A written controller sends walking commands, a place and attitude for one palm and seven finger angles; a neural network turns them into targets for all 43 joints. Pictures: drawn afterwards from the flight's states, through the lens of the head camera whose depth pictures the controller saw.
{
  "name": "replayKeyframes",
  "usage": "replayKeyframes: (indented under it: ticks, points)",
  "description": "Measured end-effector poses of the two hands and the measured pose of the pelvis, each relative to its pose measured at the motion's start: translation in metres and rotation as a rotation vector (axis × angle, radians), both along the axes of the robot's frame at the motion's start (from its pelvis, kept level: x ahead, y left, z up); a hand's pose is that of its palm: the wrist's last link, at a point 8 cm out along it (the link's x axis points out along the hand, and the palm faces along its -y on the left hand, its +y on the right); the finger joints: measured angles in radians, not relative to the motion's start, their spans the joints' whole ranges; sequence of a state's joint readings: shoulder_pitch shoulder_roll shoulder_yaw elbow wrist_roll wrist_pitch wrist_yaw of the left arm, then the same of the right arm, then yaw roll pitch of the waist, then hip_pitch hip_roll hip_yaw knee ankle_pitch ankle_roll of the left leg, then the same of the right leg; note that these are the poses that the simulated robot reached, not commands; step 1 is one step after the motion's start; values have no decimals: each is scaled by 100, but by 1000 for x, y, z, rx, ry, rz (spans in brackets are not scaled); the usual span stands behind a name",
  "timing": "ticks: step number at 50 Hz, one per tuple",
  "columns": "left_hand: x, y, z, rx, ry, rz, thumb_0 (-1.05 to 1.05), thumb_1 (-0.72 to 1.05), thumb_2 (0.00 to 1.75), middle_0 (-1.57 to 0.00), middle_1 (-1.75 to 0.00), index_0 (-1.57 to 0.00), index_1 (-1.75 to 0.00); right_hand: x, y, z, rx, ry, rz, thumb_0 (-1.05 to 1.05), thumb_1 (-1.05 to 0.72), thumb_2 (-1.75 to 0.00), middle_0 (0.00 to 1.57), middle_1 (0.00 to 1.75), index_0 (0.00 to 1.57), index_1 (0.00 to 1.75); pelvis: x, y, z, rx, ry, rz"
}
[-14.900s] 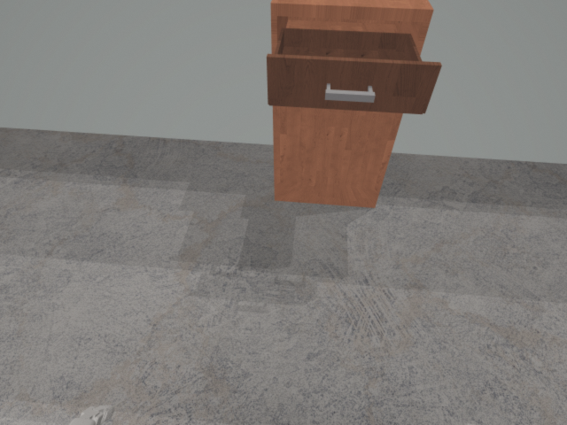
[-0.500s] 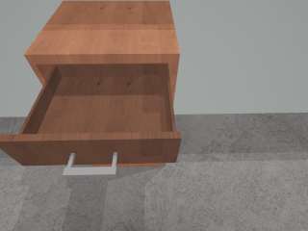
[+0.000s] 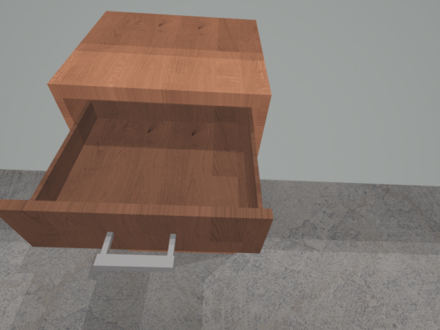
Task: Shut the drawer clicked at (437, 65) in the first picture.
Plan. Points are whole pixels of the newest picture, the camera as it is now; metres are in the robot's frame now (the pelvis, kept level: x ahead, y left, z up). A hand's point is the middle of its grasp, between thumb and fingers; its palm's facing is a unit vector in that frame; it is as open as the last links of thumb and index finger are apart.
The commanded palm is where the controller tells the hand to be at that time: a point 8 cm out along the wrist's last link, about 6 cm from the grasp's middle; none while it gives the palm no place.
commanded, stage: shuffle to correct the standing spot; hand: left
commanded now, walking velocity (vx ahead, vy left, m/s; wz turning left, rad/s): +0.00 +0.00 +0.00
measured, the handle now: (138, 250) +0.24 +0.16 +0.02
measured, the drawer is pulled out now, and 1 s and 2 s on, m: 0.30 0.30 0.30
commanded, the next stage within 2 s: come to a stop and stand still in 0.16 s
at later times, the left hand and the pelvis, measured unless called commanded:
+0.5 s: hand out of the picture -0.02 +0.15 -0.15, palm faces -0.02 -0.95 -0.32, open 7.4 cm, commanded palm none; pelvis -0.03 -0.05 +0.00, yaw +0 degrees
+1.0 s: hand out of the picture -0.03 +0.14 -0.16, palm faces +0.07 -0.95 -0.31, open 7.4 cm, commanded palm none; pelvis -0.03 -0.06 +0.00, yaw +3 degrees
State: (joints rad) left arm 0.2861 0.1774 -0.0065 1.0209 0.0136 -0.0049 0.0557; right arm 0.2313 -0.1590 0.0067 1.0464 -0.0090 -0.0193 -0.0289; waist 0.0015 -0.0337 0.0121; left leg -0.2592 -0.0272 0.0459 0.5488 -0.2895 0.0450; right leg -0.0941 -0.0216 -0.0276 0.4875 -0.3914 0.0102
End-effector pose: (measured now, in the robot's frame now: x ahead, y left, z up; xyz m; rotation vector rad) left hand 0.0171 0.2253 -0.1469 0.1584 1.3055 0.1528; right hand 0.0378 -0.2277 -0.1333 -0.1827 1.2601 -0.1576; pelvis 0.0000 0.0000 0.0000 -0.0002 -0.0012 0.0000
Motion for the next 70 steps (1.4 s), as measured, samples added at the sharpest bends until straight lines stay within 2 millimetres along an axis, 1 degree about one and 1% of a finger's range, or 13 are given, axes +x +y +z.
replayKeyframes:
  ticks: [6,13,18,21,24,28,33,38,46,51,55,62,70]
  points:
    - [-9,1,2,3,32,4,0,91,90,-20,-30,-20,-30,0,-1,0,5,14,0,1,-92,-89,20,30,20,30,0,-1,2,4,1,-1]
    - [-23,-1,5,22,74,3,0,91,90,-20,-30,-20,-30,-11,-9,-2,7,33,-21,1,-91,-89,20,30,20,30,-8,-10,2,13,9,-8]
    - [-31,-7,9,62,79,-31,0,91,90,-20,-30,-20,-30,-26,-28,-9,18,28,-40,1,-91,-89,20,30,20,30,-25,-28,-2,39,17,-23]
    - [-36,-16,17,94,68,-34,0,91,90,-20,-30,-20,-30,-31,-44,-19,40,28,-42,1,-90,-89,20,30,20,30,-33,-40,-4,32,14,-16]
    - [-39,-26,28,117,43,-33,0,91,90,-20,-30,-20,-30,-32,-55,-24,69,32,-31,1,-91,-89,20,30,20,30,-34,-50,-2,28,15,-10]
    - [-36,-40,37,126,26,-28,0,90,90,-20,-30,-20,-30,-28,-66,-23,93,34,-13,1,-91,-89,20,30,20,30,-32,-62,3,36,19,-7]
    - [-27,-55,42,122,-3,-8,0,90,90,-21,-30,-20,-30,-18,-76,-22,95,46,13,1,-91,-89,20,30,20,30,-30,-70,7,55,17,7]
    - [-28,-60,41,125,-8,26,0,90,90,-21,-30,-20,-30,4,-81,-20,79,38,48,1,-91,-89,20,30,20,30,-33,-73,8,68,9,21]
    - [-49,-49,31,120,52,63,0,90,90,-21,-30,-21,-30,51,-71,-11,59,-55,101,1,-91,-89,20,30,19,30,-34,-67,4,56,-5,39]
    - [-51,-34,15,100,73,68,0,90,90,-21,-30,-20,-30,66,-56,-9,42,-111,121,1,-91,-89,20,30,20,30,-27,-56,-5,32,-11,46]
    - [-39,-26,7,90,46,70,0,90,90,-21,-30,-20,-30,55,-45,-11,36,-96,119,1,-91,-89,20,30,20,30,-25,-49,-8,54,-24,33]
    - [-18,-29,19,71,-2,33,0,90,90,-20,-30,-20,-30,17,-30,-17,71,5,58,1,-91,-89,20,30,20,30,-18,-40,0,22,-21,34]
    - [-4,-27,16,42,0,7,0,91,90,-21,-30,-20,-30,-31,-34,-10,34,103,-3,0,-92,-89,20,30,20,30,-12,-32,5,18,-14,21]
